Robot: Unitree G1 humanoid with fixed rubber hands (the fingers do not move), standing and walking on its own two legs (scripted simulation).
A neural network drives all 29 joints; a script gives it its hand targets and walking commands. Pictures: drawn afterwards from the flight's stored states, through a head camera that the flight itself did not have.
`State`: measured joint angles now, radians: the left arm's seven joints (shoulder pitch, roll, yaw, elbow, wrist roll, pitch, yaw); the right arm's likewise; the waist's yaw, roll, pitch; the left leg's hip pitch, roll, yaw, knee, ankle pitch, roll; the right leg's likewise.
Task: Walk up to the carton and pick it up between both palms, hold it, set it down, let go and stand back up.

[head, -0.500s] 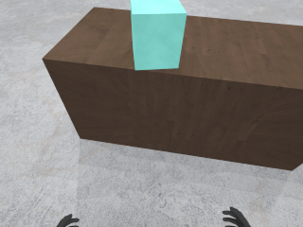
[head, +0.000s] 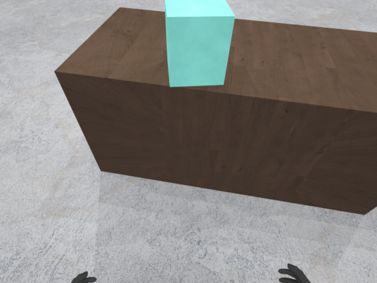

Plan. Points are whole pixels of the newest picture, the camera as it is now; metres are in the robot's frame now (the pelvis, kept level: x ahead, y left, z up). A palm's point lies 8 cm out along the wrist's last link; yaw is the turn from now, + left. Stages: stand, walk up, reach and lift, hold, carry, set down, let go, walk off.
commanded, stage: walk up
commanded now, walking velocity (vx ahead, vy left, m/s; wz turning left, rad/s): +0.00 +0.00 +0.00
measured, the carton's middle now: (195, 41) +0.90 -0.03 +0.07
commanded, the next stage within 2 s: none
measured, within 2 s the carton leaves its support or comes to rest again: neither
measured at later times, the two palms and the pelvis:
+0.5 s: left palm out of the picture +0.12 +0.30 -0.12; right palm out of the picture +0.09 -0.24 -0.10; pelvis +0.07 +0.03 -0.01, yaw -4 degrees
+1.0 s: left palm (83, 203) +0.33 +0.27 -0.09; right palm (290, 232) +0.26 -0.27 -0.13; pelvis +0.22 +0.01 -0.01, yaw -10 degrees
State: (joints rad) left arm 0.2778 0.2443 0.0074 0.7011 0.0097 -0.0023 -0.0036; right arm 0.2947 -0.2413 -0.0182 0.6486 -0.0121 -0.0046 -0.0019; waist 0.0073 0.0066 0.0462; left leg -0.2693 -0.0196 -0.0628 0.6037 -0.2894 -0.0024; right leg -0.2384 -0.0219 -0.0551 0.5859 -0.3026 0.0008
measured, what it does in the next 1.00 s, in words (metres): walks ahead: right foot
